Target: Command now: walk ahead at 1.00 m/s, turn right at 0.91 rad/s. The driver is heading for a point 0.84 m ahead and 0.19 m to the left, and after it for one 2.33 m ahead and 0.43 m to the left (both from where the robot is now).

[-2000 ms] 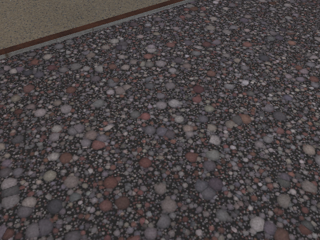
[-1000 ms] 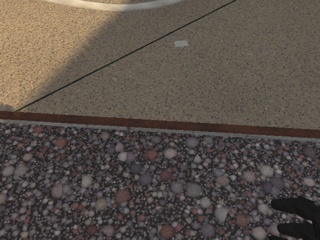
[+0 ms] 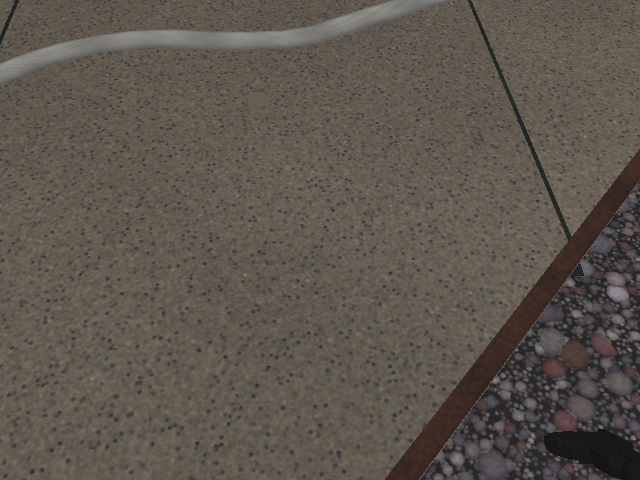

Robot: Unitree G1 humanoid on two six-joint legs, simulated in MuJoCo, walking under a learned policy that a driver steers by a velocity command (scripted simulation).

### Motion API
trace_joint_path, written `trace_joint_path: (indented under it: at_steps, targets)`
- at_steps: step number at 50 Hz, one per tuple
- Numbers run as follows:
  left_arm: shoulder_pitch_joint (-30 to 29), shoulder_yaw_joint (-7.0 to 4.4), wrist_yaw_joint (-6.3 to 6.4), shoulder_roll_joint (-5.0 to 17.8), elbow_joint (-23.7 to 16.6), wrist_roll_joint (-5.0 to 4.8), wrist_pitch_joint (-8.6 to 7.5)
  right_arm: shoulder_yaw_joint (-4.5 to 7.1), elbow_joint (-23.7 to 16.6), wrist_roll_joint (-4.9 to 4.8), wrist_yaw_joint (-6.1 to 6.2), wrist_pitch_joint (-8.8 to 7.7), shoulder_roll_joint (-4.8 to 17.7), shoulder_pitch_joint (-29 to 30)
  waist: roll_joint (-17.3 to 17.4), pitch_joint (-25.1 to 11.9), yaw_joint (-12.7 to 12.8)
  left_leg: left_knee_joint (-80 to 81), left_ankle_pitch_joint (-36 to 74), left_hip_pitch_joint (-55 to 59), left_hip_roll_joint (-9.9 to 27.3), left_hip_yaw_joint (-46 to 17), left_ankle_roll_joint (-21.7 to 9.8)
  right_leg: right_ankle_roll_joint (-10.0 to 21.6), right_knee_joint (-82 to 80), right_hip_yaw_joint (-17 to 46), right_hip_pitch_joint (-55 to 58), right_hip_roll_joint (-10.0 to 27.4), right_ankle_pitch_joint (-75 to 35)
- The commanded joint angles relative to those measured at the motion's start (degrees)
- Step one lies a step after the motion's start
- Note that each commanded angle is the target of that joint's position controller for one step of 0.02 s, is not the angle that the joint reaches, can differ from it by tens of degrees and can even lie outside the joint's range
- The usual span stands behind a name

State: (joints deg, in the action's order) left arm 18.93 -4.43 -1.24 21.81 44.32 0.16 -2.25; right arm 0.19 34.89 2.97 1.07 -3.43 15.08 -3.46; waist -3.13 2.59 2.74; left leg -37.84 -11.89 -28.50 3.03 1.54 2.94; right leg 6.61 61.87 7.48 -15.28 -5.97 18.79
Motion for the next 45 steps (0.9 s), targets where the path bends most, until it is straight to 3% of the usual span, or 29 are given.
trace_joint_path:
  at_steps: [1, 4, 6, 9, 12, 13, 15, 16, 17, 18, 19, 20, 22, 24, 28, 29, 30, 31, 32, 33, 34, 35, 36, 37, 38, 40, 42, 44, 45]
  targets:
    - [-9.41, 0.36, -1.59, 1.70, -9.22, 2.69, -0.02, 3.93, 3.69, 0.12, 1.05, -0.30, 8.28, -14.58, 7.93, -7.38, -7.42, 21.57, -18.49, 28.40, 15.90, -24.03, -7.91, -0.37, 6.74, -0.70, -25.39, 8.59, -0.94]
    - [-9.44, 2.04, -3.22, -2.32, -10.90, 2.19, 1.14, 3.42, 6.79, -0.34, -0.36, -2.23, 6.26, -14.14, 8.37, -2.48, -3.46, 26.23, -13.83, 18.81, 14.06, -18.19, -9.41, -1.78, 0.58, 2.38, -22.44, 9.06, -3.16]
    - [-11.70, 2.18, -3.55, -0.87, -12.43, 2.01, 1.51, 3.97, 7.39, -0.74, -0.68, -3.02, 8.35, -12.81, 8.04, -0.36, -1.45, 29.27, -11.08, 15.78, 14.21, -14.54, -10.75, -3.21, -5.02, 3.05, -22.22, 9.12, -8.21]
    - [-14.72, 3.04, -4.61, 0.42, -13.24, 1.78, 1.39, 4.61, 7.75, -1.76, -1.76, -2.80, 10.61, -10.41, 7.66, 1.16, 0.66, 33.22, -5.60, 6.04, 8.33, -5.15, -8.99, -4.77, -21.88, -5.47, -6.05, 9.91, -15.86]
    - [-14.34, 2.57, -3.49, 2.31, -12.34, 1.13, 1.30, 5.89, 8.94, -1.09, -2.49, -1.96, 14.62, -13.16, 7.07, 2.54, 0.87, 31.96, 3.13, 9.71, 9.94, -6.02, -10.25, -5.15, -26.08, -6.76, 0.21, 9.84, -13.28]
    - [-12.08, 2.10, -2.69, 3.35, -11.50, 1.20, 0.97, 6.24, 9.55, -0.83, -2.71, -1.30, 15.79, -14.51, 5.27, 1.44, 1.84, 26.36, 8.93, 12.93, 9.40, -5.57, -10.72, -5.18, -29.52, -7.53, 2.60, 9.00, -9.17]
    - [6.03, -0.11, -0.61, 6.53, -5.47, 2.94, 0.09, 5.94, 9.29, -1.47, -3.10, -0.61, 14.86, -14.71, -3.36, -10.12, 10.25, -4.49, 17.86, 6.06, 2.83, -1.30, -9.37, -4.97, -30.30, -10.53, 27.92, 6.82, -8.01]
    - [11.18, -0.97, 0.42, 9.40, -3.30, 4.60, -0.89, 3.94, 8.66, -1.62, -3.30, -0.76, 6.82, -17.95, -14.72, -15.59, 7.86, -28.68, -13.05, -9.25, -1.86, -1.17, -8.27, -2.86, -31.11, 2.65, 41.56, 17.95, -0.24]
    - [15.94, 0.28, 0.92, 6.71, -4.07, 4.89, -1.44, 2.87, 7.20, -1.20, -1.76, -0.77, 2.52, -12.47, -11.00, -15.80, 9.48, -45.81, -28.58, -17.18, -2.13, -9.30, -8.76, -6.52, -29.83, 8.81, 40.99, 24.83, -1.84]
    - [15.49, -1.65, 2.04, 11.99, -3.85, 3.70, -0.53, 2.67, 3.70, -4.02, -1.68, -0.73, 3.12, -12.75, -14.70, -20.74, 8.33, -52.59, -21.53, -24.83, -5.35, -5.66, -7.07, -1.60, -46.60, 26.07, 40.20, 32.74, 14.03]
    - [7.57, -1.10, 2.24, 9.61, -4.18, 3.48, -0.77, 2.96, 3.45, -3.05, -1.40, 0.53, 5.90, -7.41, -4.42, -9.00, 5.15, -52.33, -15.48, -29.92, -1.80, -3.74, -7.20, -0.74, -50.13, 23.92, 31.90, 30.32, 18.75]
    - [3.24, -0.07, 2.10, 5.77, -4.32, 3.11, -1.46, 3.22, 3.64, -2.48, -2.17, 1.07, 6.41, -5.63, -4.05, -3.53, 2.82, -50.53, -11.55, -30.09, -0.54, -4.05, -7.39, -1.00, -48.17, 16.33, 25.85, 27.53, 10.68]
    - [-1.41, 1.81, 1.95, -0.32, -3.64, 2.73, -2.59, 3.43, 5.05, -2.35, -4.09, 3.09, 5.79, -6.71, -0.51, -1.61, -1.90, -48.57, -9.19, -24.81, 1.44, -4.16, -6.84, -3.58, -49.74, 3.93, 17.13, 23.18, 1.93]
    - [-3.37, 2.05, 1.60, -0.75, -2.25, 2.12, -4.38, 2.85, 1.29, -2.35, -5.80, 4.71, 4.65, -2.87, -4.61, 0.73, -5.18, -45.55, -5.04, -23.75, 2.12, -2.99, -7.09, -3.51, -54.81, -2.55, 12.60, 23.40, -2.32]
    - [-9.65, 1.29, 1.92, 0.67, -0.40, 2.15, -4.97, 2.08, -0.86, -2.04, -6.24, 5.78, 4.71, -3.33, -2.64, 2.00, -12.26, -28.75, 1.94, -14.20, 0.85, 2.88, -10.85, -4.10, -58.90, -20.41, 11.19, 17.47, -19.75]
    - [-9.70, 1.46, 2.55, -0.52, -1.48, 1.58, -4.29, 2.52, 2.22, -2.66, -5.84, 5.84, 5.54, -6.28, 1.64, -2.97, -11.78, -26.77, 3.13, -1.23, -4.80, 8.62, -11.84, -4.09, -55.95, -26.43, 7.77, 13.13, -39.38]
    - [-6.28, 0.60, 2.92, 4.82, -2.52, 1.32, -4.56, 1.91, 1.46, -3.53, -5.31, 5.62, 4.07, -6.92, -1.52, -5.61, -10.99, -26.79, 1.16, 4.66, -5.84, 9.19, -12.80, -3.57, -47.68, -28.29, 7.61, 16.17, -64.66]
    - [-6.17, -0.24, 2.62, 8.27, -2.32, 1.86, -4.65, 1.43, -0.28, -2.93, -4.66, 5.63, 3.62, -8.74, -6.63, -3.76, -13.32, -24.14, -5.48, 3.08, -3.51, 8.48, -14.91, -3.54, -40.73, -26.46, 11.19, 22.82, -79.17]
    - [-6.78, -0.93, 2.49, 9.12, -1.89, 2.04, -3.70, 2.30, 0.87, -2.28, -3.66, 5.86, 6.00, -13.91, -7.13, -5.64, -16.23, -22.99, -9.53, 5.76, -4.23, 8.73, -16.66, -3.69, -33.04, -25.26, 14.46, 24.92, -84.32]
    - [-7.28, -1.54, 2.09, 9.43, -2.37, 2.05, -2.01, 4.05, 3.59, -2.15, -2.66, 5.73, 9.34, -21.90, -5.67, -9.72, -19.00, -20.74, -14.11, 14.19, -7.18, 8.75, -17.51, -3.40, -20.72, -23.11, 13.96, 24.75, -79.93]
    - [-7.68, -1.51, 1.65, 8.41, -3.42, 1.64, -0.61, 6.04, 6.94, -2.43, -2.23, 4.83, 13.15, -30.32, -0.02, -13.02, -22.05, -10.63, -13.24, 28.29, -11.26, 4.05, -18.79, -4.20, 1.18, -21.48, 6.41, 21.51, -67.26]
    - [-7.48, 1.94, 0.14, -3.42, -3.66, 3.06, -0.66, 6.21, 7.12, -2.95, -1.71, 4.59, 15.42, -21.05, 18.59, -1.54, -13.70, -0.83, -15.20, 24.92, -5.78, -12.08, -19.65, -5.67, 25.86, -19.10, -12.53, 8.77, -2.63]
    - [-5.94, 2.49, -0.25, -3.98, -12.55, 3.65, -2.34, 7.22, 4.04, -4.19, -1.78, 5.18, 21.50, -15.27, 29.96, -8.48, -6.13, 19.44, -20.72, 34.04, 2.26, -50.21, -25.89, -8.00, 36.91, -7.80, -32.75, 0.46, 6.80]
    - [-5.09, 2.28, -0.24, 0.56, -13.40, 4.34, -4.11, 7.34, 1.60, -2.89, -1.61, 4.89, 20.10, -13.98, 19.96, -8.88, -5.37, 26.16, -25.98, 36.40, 7.59, -59.79, -27.19, -7.29, 37.20, -0.79, -37.45, 4.02, 2.70]
    - [-7.08, 2.24, -0.09, 1.58, -12.31, 4.03, -5.04, 6.64, 3.46, -2.64, -1.12, 4.21, 16.48, -16.28, 9.94, -3.60, -4.81, 26.02, -20.59, 30.28, 7.34, -58.96, -25.99, -7.28, 36.05, -1.36, -37.80, 5.12, 0.95]
    - [-10.37, 3.41, 0.83, -0.66, -12.53, 4.86, -3.92, 5.84, 5.67, -2.49, -0.68, 2.20, 13.17, -16.68, -1.66, 1.10, -2.01, 21.02, -7.13, 16.97, 2.35, -43.33, -23.03, -7.60, 28.85, -1.65, -32.98, 9.15, 1.89]
    - [-10.89, 3.77, 1.41, -0.69, -13.51, 4.18, -1.51, 4.94, 5.89, -3.05, -0.58, 0.36, 11.65, -15.93, -2.15, 3.80, 0.53, 20.15, 19.18, 8.50, 0.61, -34.71, -22.03, -9.32, 19.42, -2.90, -27.70, 10.93, 4.21]
    - [-15.73, 4.21, 1.56, -1.34, -15.29, 3.51, -0.60, 5.33, 6.12, -3.23, -0.49, -0.47, 12.66, -16.70, -4.54, 3.50, -1.08, 21.84, 40.56, 5.64, -3.75, -25.55, -18.94, -10.27, 6.00, -7.38, -20.86, 10.00, 1.34]
    - [-18.58, 4.85, 1.41, -2.80, -16.97, 2.77, -0.64, 5.43, 7.08, -3.24, -0.28, -0.35, 12.49, -18.57, -2.21, 3.73, -2.58, 19.27, 51.28, 6.45, -5.25, -23.09, -17.21, -10.04, -2.08, -8.85, -19.04, 8.66, -3.66]
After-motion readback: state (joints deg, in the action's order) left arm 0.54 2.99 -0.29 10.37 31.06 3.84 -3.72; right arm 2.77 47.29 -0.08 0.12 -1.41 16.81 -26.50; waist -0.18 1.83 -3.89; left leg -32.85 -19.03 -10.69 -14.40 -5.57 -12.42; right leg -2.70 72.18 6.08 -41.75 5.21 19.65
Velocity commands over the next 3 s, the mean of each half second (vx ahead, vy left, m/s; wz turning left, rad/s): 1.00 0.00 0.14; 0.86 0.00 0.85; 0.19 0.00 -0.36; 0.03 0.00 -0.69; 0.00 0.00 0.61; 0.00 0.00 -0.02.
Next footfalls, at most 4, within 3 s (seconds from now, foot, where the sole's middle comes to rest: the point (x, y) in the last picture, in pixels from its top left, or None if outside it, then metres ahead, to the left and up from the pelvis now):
0.28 right None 0.38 -0.15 -0.76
0.68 left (333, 348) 0.73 0.03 -0.75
1.08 right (306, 206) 1.15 0.12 -0.75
1.62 left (250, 223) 1.08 0.26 -0.75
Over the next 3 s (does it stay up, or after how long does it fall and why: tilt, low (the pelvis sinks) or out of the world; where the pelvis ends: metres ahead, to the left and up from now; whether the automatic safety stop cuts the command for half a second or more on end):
stays up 1.05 0.18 0.02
